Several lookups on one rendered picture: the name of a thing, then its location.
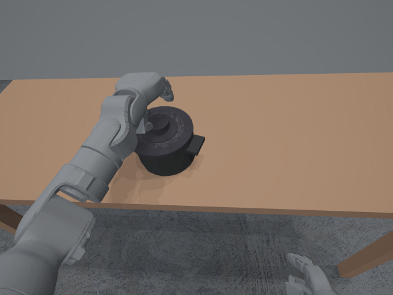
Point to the robot left forearm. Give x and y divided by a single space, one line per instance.
88 174

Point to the knob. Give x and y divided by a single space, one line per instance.
160 123

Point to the left robot upper arm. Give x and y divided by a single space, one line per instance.
58 234

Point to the right robot hand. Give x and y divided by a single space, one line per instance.
315 278

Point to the pot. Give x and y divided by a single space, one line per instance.
175 163

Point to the table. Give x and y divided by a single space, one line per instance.
291 144

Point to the left robot hand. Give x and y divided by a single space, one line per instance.
152 85

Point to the lid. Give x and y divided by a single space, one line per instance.
173 140

